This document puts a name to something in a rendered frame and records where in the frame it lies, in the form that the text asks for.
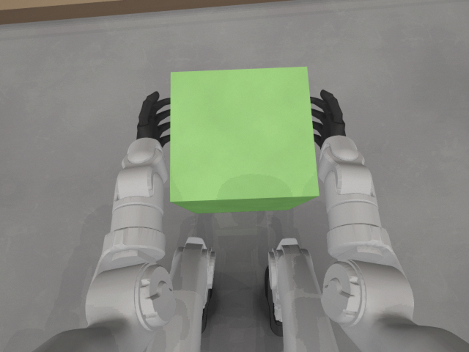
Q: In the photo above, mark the right robot hand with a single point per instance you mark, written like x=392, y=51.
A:
x=331, y=118

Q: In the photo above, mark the right robot shin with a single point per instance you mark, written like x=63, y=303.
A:
x=276, y=299

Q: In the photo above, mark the left robot hand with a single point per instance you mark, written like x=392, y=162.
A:
x=148, y=119

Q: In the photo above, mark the right robot upper arm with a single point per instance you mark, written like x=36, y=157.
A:
x=373, y=304

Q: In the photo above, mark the robot right forearm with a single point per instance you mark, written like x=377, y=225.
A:
x=355, y=230

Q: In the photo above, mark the carton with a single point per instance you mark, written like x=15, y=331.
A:
x=241, y=140

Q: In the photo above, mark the left robot upper arm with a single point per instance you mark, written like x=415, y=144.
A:
x=125, y=308

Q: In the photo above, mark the left robot foot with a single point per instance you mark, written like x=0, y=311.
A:
x=204, y=316

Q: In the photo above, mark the robot left forearm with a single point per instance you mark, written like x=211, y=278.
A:
x=136, y=227

